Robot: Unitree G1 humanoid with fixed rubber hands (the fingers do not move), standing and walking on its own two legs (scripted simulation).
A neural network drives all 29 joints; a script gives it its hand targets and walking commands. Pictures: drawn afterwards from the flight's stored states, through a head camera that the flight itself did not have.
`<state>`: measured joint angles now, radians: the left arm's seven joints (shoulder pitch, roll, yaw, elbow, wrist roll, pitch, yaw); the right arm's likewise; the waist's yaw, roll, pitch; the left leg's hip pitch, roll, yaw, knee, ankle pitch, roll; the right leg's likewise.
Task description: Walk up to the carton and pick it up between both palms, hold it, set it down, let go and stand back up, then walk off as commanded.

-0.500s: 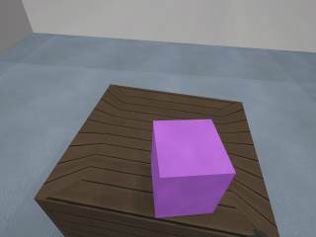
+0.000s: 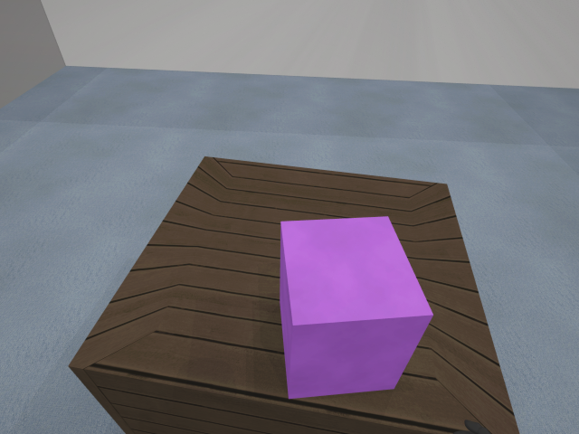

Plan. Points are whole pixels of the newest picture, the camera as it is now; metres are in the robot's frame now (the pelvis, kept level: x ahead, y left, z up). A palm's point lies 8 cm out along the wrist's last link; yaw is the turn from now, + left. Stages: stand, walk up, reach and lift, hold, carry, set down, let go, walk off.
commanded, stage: stand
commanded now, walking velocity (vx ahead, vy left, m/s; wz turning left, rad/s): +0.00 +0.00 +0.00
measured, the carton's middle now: (338, 307) +0.40 -0.04 -0.08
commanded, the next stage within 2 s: walk off in 0.58 s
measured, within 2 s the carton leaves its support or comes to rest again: neither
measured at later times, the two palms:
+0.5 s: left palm out of the picture +0.07 +0.29 -0.11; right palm out of the picture +0.16 -0.26 -0.09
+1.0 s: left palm out of the picture +0.01 +0.29 -0.12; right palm out of the picture +0.10 -0.29 -0.12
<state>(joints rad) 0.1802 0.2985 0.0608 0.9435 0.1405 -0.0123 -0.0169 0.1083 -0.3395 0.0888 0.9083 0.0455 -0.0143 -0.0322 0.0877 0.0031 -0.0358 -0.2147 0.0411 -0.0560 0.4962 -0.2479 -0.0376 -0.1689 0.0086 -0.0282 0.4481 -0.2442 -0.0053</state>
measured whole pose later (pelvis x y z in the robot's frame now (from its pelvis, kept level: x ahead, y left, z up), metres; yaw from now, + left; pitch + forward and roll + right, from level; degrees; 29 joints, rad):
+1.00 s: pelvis -0.04 -0.02 -0.01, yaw +0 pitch -5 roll +0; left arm 0.18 0.31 0.10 0.95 0.11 0.04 -0.02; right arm 0.11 -0.36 0.08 0.91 0.05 0.05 -0.02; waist 0.09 0.01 0.14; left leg -0.23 0.04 -0.06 0.53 -0.22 -0.01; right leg -0.27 0.02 -0.03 0.78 -0.45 -0.01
